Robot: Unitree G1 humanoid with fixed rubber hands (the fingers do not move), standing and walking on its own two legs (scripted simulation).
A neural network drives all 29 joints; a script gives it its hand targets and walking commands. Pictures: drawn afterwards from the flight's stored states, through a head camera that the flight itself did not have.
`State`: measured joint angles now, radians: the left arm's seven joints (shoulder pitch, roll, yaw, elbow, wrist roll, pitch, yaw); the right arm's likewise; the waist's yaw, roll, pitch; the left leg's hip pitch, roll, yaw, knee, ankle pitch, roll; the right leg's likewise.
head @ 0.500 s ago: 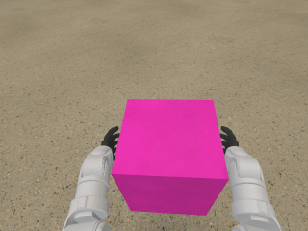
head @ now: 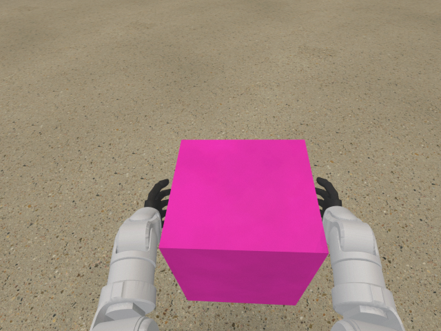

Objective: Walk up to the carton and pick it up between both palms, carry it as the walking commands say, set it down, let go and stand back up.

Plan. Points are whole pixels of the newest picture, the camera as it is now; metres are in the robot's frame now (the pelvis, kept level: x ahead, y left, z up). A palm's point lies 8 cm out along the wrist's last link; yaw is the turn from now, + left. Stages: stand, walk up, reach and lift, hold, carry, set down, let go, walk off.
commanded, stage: reach and lift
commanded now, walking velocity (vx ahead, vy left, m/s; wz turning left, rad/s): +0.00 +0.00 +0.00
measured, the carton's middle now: (241, 226) +0.33 -0.02 -0.02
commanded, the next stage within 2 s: hold in 0.78 s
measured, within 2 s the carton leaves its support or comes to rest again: neither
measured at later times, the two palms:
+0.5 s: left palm (154, 215) +0.32 +0.15 +0.05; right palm (333, 221) +0.30 -0.19 +0.05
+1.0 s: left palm (153, 221) +0.30 +0.15 +0.05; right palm (337, 227) +0.28 -0.19 +0.05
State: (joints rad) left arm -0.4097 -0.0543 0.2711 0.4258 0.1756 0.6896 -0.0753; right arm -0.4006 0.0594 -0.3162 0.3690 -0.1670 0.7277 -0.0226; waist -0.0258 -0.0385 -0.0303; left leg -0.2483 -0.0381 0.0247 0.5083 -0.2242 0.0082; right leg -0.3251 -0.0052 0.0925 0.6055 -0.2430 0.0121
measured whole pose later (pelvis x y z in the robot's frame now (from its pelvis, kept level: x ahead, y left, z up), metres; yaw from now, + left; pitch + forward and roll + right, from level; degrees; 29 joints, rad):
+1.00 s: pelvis +0.00 +0.00 +0.00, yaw +0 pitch -2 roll +2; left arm -0.30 -0.09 0.23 0.28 0.18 0.73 -0.08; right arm -0.24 0.07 -0.26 0.21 -0.17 0.74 0.01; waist -0.03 -0.03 -0.06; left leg -0.22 -0.04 0.02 0.47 -0.21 0.01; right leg -0.30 -0.01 0.09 0.57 -0.23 0.01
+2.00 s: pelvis +0.01 +0.01 +0.00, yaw -10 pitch +3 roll -3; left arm -0.46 -0.02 0.25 -0.01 0.00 1.13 0.13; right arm -0.48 0.07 -0.27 0.05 -0.03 1.08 -0.14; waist -0.03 -0.03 -0.08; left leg -0.36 0.09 0.06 0.63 -0.33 0.01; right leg -0.50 0.03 -0.05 0.94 -0.43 -0.01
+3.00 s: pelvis +0.01 -0.02 +0.00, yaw -39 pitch +5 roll -4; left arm -0.51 -0.04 0.28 -0.08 -0.01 1.09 0.12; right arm -0.48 0.09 -0.30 -0.07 -0.02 1.04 -0.14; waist -0.03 -0.03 -0.02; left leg -0.42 0.15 0.19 0.63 -0.29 0.04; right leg -0.53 0.04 -0.03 0.98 -0.48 0.01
